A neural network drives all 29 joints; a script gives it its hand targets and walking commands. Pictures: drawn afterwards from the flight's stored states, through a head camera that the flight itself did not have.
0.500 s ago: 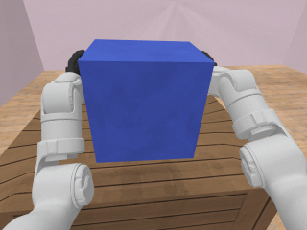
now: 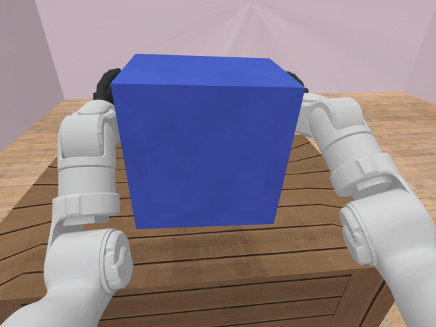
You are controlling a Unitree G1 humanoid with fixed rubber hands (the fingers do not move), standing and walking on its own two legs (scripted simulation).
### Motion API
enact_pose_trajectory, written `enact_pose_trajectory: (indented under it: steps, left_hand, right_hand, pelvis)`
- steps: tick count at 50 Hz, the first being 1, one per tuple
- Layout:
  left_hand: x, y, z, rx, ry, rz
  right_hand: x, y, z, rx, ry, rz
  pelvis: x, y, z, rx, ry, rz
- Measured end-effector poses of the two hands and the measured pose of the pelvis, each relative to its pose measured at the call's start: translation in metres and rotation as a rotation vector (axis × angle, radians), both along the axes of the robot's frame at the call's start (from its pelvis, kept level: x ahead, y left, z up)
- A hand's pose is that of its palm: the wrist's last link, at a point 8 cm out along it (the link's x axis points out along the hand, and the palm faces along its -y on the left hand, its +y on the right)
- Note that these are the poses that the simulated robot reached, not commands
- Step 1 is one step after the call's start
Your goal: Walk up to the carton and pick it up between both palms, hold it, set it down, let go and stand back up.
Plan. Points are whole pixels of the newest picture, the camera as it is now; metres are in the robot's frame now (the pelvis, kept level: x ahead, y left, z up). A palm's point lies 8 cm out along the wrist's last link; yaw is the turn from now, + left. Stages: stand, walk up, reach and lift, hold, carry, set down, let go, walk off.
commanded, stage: hold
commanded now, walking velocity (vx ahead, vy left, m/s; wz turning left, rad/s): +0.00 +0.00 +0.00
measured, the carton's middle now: (205, 140) +0.34 +0.02 +0.28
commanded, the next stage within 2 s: set down in 0.72 s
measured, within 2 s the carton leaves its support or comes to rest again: neither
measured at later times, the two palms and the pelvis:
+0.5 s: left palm (107, 113) +0.36 +0.17 +0.32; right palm (298, 111) +0.36 -0.14 +0.32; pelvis +0.00 +0.00 +0.00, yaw +0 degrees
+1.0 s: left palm (99, 113) +0.37 +0.19 +0.32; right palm (287, 109) +0.37 -0.13 +0.32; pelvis -0.01 +0.00 +0.00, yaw +1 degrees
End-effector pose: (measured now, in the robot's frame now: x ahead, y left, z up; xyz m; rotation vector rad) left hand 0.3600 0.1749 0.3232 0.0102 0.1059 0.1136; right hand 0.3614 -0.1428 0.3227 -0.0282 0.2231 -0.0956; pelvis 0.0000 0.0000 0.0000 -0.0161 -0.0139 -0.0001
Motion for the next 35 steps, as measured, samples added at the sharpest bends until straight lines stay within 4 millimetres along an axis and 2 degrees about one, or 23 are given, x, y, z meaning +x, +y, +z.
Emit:
enact_pose_trajectory:
  steps: [18, 35]
  left_hand:
    - [0.0001, -0.0011, -0.0024, 0.010, -0.001, 0.003]
    - [-0.0035, -0.0015, 0.0014, -0.006, -0.005, 0.001]
  right_hand:
    - [0.0004, -0.0009, -0.0050, 0.006, 0.000, 0.002]
    - [-0.0037, -0.0014, 0.0012, 0.002, -0.002, 0.000]
  pelvis:
    - [0.0001, 0.0016, -0.0002, -0.001, 0.004, -0.002]
    - [-0.0010, -0.0001, -0.0001, 0.000, -0.007, 0.000]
